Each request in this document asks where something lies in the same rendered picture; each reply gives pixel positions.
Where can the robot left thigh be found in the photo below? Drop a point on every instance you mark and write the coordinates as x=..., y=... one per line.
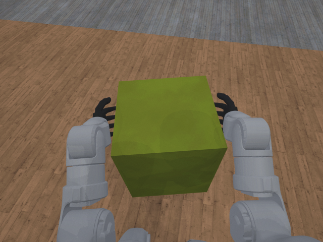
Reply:
x=135, y=235

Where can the left robot hand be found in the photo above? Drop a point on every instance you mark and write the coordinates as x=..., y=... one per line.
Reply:
x=100, y=112

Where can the left robot forearm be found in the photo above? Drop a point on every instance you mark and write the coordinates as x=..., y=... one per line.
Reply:
x=85, y=154

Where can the right robot forearm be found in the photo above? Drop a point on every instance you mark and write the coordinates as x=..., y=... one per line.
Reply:
x=252, y=149

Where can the left robot upper arm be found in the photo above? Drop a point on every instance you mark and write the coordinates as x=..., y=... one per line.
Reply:
x=88, y=225

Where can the right robot hand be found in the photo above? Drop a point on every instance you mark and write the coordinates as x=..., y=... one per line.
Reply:
x=229, y=106

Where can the carton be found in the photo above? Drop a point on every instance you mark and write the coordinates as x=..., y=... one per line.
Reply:
x=167, y=136

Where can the right robot upper arm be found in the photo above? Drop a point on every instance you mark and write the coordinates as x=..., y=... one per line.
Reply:
x=261, y=221

